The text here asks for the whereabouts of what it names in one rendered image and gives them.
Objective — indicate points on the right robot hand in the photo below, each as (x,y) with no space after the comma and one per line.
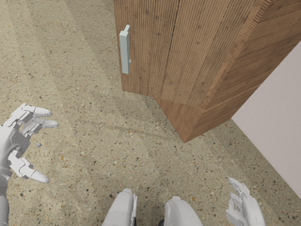
(248,211)

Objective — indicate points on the right robot thigh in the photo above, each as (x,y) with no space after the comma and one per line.
(180,213)

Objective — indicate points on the left robot forearm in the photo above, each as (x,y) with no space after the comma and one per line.
(5,174)

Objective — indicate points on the left robot hand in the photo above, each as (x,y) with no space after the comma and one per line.
(11,138)

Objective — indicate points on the handle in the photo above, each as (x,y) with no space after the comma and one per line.
(124,49)

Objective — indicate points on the cupboard door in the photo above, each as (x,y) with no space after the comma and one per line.
(177,47)

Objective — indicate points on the robot thigh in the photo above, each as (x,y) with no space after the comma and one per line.
(180,213)
(122,210)

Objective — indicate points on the left robot thigh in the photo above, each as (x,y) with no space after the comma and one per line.
(122,210)

